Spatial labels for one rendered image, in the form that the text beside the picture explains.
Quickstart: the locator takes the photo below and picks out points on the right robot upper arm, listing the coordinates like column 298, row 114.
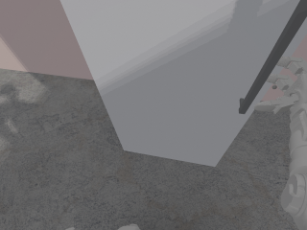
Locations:
column 294, row 199

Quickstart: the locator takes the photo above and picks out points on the right robot hand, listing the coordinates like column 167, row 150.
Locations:
column 285, row 83

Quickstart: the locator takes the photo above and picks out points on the handle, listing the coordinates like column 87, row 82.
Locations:
column 293, row 25

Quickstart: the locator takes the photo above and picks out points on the right robot forearm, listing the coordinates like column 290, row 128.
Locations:
column 298, row 140

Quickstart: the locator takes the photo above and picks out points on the fridge door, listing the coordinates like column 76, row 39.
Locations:
column 171, row 73

